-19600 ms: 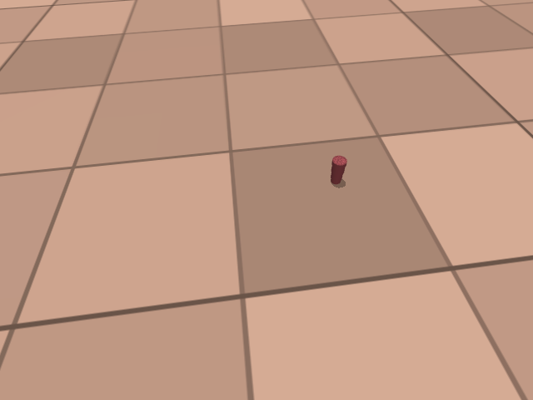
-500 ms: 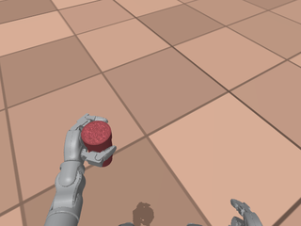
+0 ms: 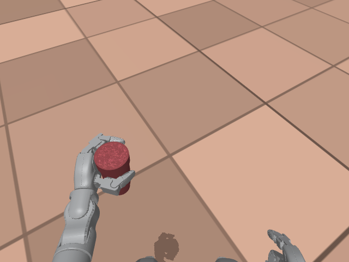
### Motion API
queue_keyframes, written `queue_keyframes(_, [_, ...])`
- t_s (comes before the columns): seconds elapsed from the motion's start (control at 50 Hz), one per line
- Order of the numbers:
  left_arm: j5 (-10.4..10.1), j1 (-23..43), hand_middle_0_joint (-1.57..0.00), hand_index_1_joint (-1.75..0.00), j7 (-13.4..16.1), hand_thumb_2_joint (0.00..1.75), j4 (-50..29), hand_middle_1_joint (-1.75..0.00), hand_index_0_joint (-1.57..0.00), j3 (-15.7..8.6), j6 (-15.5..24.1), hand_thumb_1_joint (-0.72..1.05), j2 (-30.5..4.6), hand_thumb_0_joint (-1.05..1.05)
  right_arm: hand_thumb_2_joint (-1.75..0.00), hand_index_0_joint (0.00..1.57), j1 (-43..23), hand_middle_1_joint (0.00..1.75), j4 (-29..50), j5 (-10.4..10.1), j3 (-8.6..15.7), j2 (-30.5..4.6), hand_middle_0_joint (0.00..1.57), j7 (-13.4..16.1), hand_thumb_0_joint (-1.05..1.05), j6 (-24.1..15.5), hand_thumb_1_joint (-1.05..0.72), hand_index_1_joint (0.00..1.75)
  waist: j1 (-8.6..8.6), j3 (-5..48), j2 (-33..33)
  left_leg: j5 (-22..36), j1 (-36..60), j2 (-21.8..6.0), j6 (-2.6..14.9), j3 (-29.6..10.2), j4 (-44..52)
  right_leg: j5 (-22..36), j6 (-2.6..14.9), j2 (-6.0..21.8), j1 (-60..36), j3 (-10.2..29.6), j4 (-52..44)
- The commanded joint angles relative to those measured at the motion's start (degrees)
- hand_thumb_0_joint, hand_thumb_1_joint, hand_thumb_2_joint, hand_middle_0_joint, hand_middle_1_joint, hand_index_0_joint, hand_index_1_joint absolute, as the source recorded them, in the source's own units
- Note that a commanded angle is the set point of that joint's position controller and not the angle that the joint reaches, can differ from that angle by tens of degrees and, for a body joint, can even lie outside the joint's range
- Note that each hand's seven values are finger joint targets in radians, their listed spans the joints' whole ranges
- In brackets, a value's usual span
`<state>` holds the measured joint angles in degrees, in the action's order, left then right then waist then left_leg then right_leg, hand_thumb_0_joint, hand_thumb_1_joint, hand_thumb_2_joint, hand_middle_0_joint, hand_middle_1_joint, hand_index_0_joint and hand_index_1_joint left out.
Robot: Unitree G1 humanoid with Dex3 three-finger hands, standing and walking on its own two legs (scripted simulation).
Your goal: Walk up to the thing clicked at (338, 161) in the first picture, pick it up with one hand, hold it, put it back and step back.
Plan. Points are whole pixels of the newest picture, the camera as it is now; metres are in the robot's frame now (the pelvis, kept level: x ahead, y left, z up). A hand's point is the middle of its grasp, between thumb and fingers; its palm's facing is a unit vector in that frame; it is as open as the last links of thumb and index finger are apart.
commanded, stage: crouch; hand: left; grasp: from the side
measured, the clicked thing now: (116, 172) +0.32 +0.17 +0.01
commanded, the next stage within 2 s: lower in 1.76 s
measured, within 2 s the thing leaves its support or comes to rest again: neither
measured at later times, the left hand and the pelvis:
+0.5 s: hand (124, 190) +0.33 +0.18 -0.14, palm faces +0.10 -0.99 -0.04, open 9.7 cm; pelvis -0.03 -0.01 -0.12, yaw +0 degrees
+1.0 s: hand (132, 212) +0.33 +0.20 -0.37, palm faces +0.15 -0.99 -0.04, open 9.7 cm; pelvis -0.08 -0.01 -0.32, yaw -2 degrees
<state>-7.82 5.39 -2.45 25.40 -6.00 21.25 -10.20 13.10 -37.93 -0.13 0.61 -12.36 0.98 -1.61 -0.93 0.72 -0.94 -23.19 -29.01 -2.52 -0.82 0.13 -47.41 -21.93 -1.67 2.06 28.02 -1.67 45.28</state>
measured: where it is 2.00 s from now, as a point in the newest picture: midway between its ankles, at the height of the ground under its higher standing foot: outside the picture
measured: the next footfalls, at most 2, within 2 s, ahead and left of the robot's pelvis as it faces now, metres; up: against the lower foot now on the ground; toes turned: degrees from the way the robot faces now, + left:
none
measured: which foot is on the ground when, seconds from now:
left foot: down 0.00-1.00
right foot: down 0.00-1.00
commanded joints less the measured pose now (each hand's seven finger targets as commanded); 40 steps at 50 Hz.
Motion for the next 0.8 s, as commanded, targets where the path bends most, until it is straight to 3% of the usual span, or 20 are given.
queue_keyframes(0.0, [-2.3, 17.3, -1.24, -1.35, 1.0, 1.20, -13.4, -1.35, -1.25, -4.2, 6.8, 0.22, -5.5, 0.00, -0.90, 0.20, -2.3, 0.30, 6.5, 0.1, 2.6, -7.2, 0.20, 0.0, 0.00, -2.3, -0.88, 0.30, -0.54, 15.5, 1.7, 13.3, 4.2, 1.9, 0.98, 0.2, 5.3, 15.1, 1.59, -2.1, -4.6, -0.8, -4.9])
queue_keyframes(0.06, [-0.7, 18.9, -1.26, -1.37, 1.1, 1.22, -9.3, -1.37, -1.27, -4.3, 8.4, 0.24, -6.4, 0.00, -0.90, 0.20, -1.7, 0.30, 5.6, 0.6, 3.2, -7.9, 0.20, -0.4, 0.00, -2.1, -0.88, 0.30, -1.48, 14.5, 1.0, 12.6, 2.2, 1.8, 1.11, 0.1, 3.6, 14.6, 1.72, -1.9, -0.4, -0.6, -2.8])
queue_keyframes(0.08, [-0.6, 19.2, -1.24, -1.36, 0.8, 1.21, -9.6, -1.37, -1.26, -5.0, 9.5, 0.23, -6.9, 0.00, -0.90, 0.20, -2.1, 0.30, 5.8, 0.6, 3.3, -7.7, 0.20, -0.6, 0.00, -2.0, -0.88, 0.30, -1.03, 14.3, 0.3, 11.2, 1.0, 2.0, 1.00, 0.2, 2.9, 13.2, 1.89, -1.8, 0.5, -0.5, -2.2])
queue_keyframes(0.1, [-0.5, 17.1, -1.25, -1.37, 0.4, 1.21, -5.1, -1.37, -1.27, -4.5, 10.0, 0.22, -5.5, 0.00, -0.90, 0.20, -2.0, 0.30, 5.4, 0.9, 3.4, -7.6, 0.20, -0.8, 0.00, -2.0, -0.88, 0.30, -1.54, 12.8, 1.8, 9.9, -1.0, 2.0, 1.12, -0.1, 1.9, 11.9, 1.81, -1.9, 2.5, -0.6, -1.3])
queue_keyframes(0.16, [-0.7, 20.8, -1.26, -1.38, 0.2, 1.20, -4.9, -1.38, -1.28, -6.4, 13.3, 0.19, -7.0, 0.00, -0.90, 0.20, -1.9, 0.30, 5.4, 1.1, 4.0, -8.1, 0.20, -1.6, 0.00, -2.2, -0.89, 0.30, -0.85, 16.3, -0.2, 7.6, -4.3, 1.9, 0.76, -0.6, -1.4, 9.2, 2.42, -2.0, 6.0, -0.5, 2.7])
queue_keyframes(0.2, [-0.4, 21.3, -1.27, -1.39, -0.5, 1.22, -2.3, -1.39, -1.28, -6.0, 15.6, 0.18, -6.4, 0.00, -0.90, 0.20, -1.7, 0.30, 5.3, 1.6, 4.2, -8.4, 0.20, -2.1, 0.00, -2.3, -0.89, 0.30, -1.63, 18.5, -0.7, 6.8, -6.9, 1.9, 0.67, -1.1, -4.4, 8.2, 2.60, -2.2, 10.3, -0.6, 6.1])
queue_keyframes(0.22, [-0.5, 22.6, -1.27, -1.39, -0.5, 1.21, -2.7, -1.40, -1.29, -7.1, 16.9, 0.18, -7.4, 0.00, -0.91, 0.20, -1.7, 0.30, 5.5, 1.6, 4.3, -8.4, 0.20, -2.2, 0.00, -2.3, -0.89, 0.30, -1.36, 20.0, -0.6, 6.3, -8.5, 2.1, 0.77, -1.0, -6.2, 7.8, 2.58, -2.1, 11.2, -0.3, 7.4])
queue_keyframes(0.24, [-0.6, 22.1, -1.27, -1.39, -0.9, 1.21, 0.5, -1.40, -1.29, -6.5, 18.0, 0.17, -6.3, 0.00, -0.91, 0.20, -1.2, 0.30, 5.1, 1.8, 4.4, -8.6, 0.20, -2.5, 0.00, -2.3, -0.90, 0.30, -2.38, 21.2, 0.5, 6.1, -10.4, 2.0, 0.93, -1.3, -8.3, 7.6, 2.57, -2.2, 13.8, -0.4, 9.2])
queue_keyframes(0.26, [-1.1, 21.6, -1.28, -1.39, -1.5, 1.21, 2.4, -1.40, -1.30, -7.1, 19.1, 0.15, -6.2, 0.00, -0.91, 0.20, -1.2, 0.30, 4.9, 1.9, 4.3, -8.6, 0.20, -2.6, 0.00, -2.5, -0.90, 0.30, -1.99, 22.7, 0.2, 6.2, -12.8, 2.2, 0.93, -1.6, -10.7, 7.3, 2.64, -2.4, 15.9, -0.6, 11.6])
queue_keyframes(0.28, [-1.1, 24.1, -1.28, -1.40, -1.7, 1.21, 0.9, -1.40, -1.30, -8.6, 20.7, 0.14, -8.4, 0.00, -0.90, 0.20, -1.2, 0.30, 4.8, 2.0, 4.5, -9.1, 0.20, -2.9, 0.00, -2.6, -0.90, 0.30, -1.83, 24.8, -0.7, 5.8, -15.1, 2.2, 0.89, -1.8, -13.1, 6.7, 2.82, -2.4, 18.2, -0.6, 14.3])
queue_keyframes(0.36, [-1.1, 24.4, -1.27, -1.37, -3.5, 1.19, 6.2, -1.37, -1.28, -9.6, 24.7, 0.16, -9.8, 0.00, -0.91, 0.20, -1.7, 0.30, 4.6, 2.4, 4.4, -10.5, 0.20, -3.1, 0.00, -2.8, -0.90, 0.30, -2.04, 31.0, -2.1, 7.7, -21.8, 2.2, 1.04, -2.5, -22.4, 7.0, 3.17, -2.3, 27.6, -0.5, 23.2])
queue_keyframes(0.38, [-1.2, 25.6, -1.27, -1.37, -4.2, 1.20, 6.8, -1.37, -1.28, -8.7, 25.5, 0.16, -9.2, 0.00, -0.91, 0.20, -2.2, 0.30, 4.7, 2.5, 4.2, -10.5, 0.20, -3.1, 0.00, -2.9, -0.90, 0.30, -2.47, 32.0, -2.3, 8.0, -23.7, 2.2, 1.01, -2.8, -24.6, 6.9, 3.25, -2.4, 30.4, -0.7, 25.8])
queue_keyframes(0.42, [-1.7, 27.5, -1.27, -1.36, -4.8, 1.19, 7.1, -1.35, -1.27, -10.6, 26.9, 0.15, -10.9, 0.00, -0.91, 0.20, -2.0, 0.30, 4.5, 2.9, 4.1, -11.1, 0.20, -3.2, 0.00, -2.8, -0.90, 0.30, -1.92, 35.9, -3.7, 8.8, -27.2, 2.3, 1.09, -2.9, -28.7, 7.2, 3.28, -2.2, 33.5, -0.3, 29.7])
queue_keyframes(0.48, [-2.1, 26.6, -1.26, -1.37, -4.8, 1.23, 9.5, -1.35, -1.26, -13.5, 27.6, 0.15, -12.7, 0.00, -0.91, 0.20, -2.6, 0.30, 4.7, 3.1, 4.1, -11.5, 0.20, -3.5, 0.00, -2.2, -0.90, 0.30, -0.84, 37.5, -3.9, 5.6, -33.4, 2.3, 1.02, -2.8, -32.6, 3.9, 3.29, -2.2, 37.9, 0.6, 33.5])
queue_keyframes(0.52, [-2.3, 29.0, -1.26, -1.38, -4.6, 1.26, 9.3, -1.37, -1.26, -13.0, 28.0, 0.19, -11.9, 0.00, -0.91, 0.20, -3.0, 0.30, 4.7, 3.3, 4.2, -11.7, 0.20, -3.7, 0.00, -1.9, -0.90, 0.30, -1.59, 38.9, -2.9, 2.5, -37.7, 2.4, 1.01, -2.8, -35.0, 1.5, 3.22, -2.2, 40.0, 0.9, 35.6])
queue_keyframes(0.54, [-2.5, 29.0, -1.26, -1.39, -4.6, 1.27, 9.0, -1.38, -1.26, -14.7, 28.2, 0.20, -13.2, 0.00, -0.91, 0.20, -3.3, 0.30, 4.7, 3.3, 4.4, -12.1, 0.20, -3.7, 0.00, -1.9, -0.90, 0.30, -1.51, 40.0, -2.5, 1.9, -38.9, 2.3, 1.12, -3.0, -36.5, 0.9, 3.23, -2.3, 41.7, 0.8, 37.2])
queue_keyframes(0.64, [-2.3, 33.0, -1.30, -1.42, -6.5, 1.30, 11.7, -1.42, -1.31, -13.3, 29.1, 0.30, -12.5, 0.00, -0.91, 0.20, -2.8, 0.30, 2.6, 3.9, 4.2, -12.6, 0.20, -4.1, 0.00, -2.1, -0.90, 0.30, -3.37, 43.5, -2.9, 0.6, -44.9, 2.3, 1.34, -3.3, -44.4, -0.3, 3.39, -2.4, 50.2, 0.4, 44.9])
queue_keyframes(0.72, [-1.5, 36.2, -1.28, -1.42, -6.9, 1.30, 13.0, -1.41, -1.29, -16.0, 30.1, 0.29, -16.1, 0.00, -0.91, 0.20, -2.7, 0.30, 1.2, 4.8, 3.8, -12.8, 0.20, -4.3, 0.00, -2.0, -0.90, 0.30, -3.08, 46.6, -3.6, 1.1, -50.2, 2.4, 1.43, -2.7, -50.8, 0.1, 3.27, -2.3, 53.0, 0.6, 50.1])
queue_keyframes(0.74, [-1.3, 37.0, -1.28, -1.41, -6.7, 1.31, 13.6, -1.41, -1.28, -17.8, 30.3, 0.30, -17.8, 0.00, -0.91, 0.20, -2.7, 0.30, 1.4, 4.9, 3.6, -12.9, 0.20, -4.5, 0.00, -1.9, -0.91, 0.30, -2.84, 47.8, -3.6, 1.1, -51.8, 2.5, 1.55, -2.4, -52.2, -0.1, 3.25, -2.3, 53.2, 0.6, 51.4])
queue_keyframes(0.78, [-1.3, 36.3, -1.27, -1.42, -6.9, 1.31, 16.4, -1.41, -1.27, -17.6, 30.5, 0.27, -16.4, 0.00, -0.91, 0.20, -3.5, 0.30, 1.0, 5.0, 3.4, -12.9, 0.20, -4.8, 0.00, -1.7, -0.91, 0.30, -3.01, 45.2, -2.4, -1.5, -55.3, 2.6, 1.50, -2.5, -53.8, -2.5, 3.37, -2.4, 56.7, 0.1, 53.6])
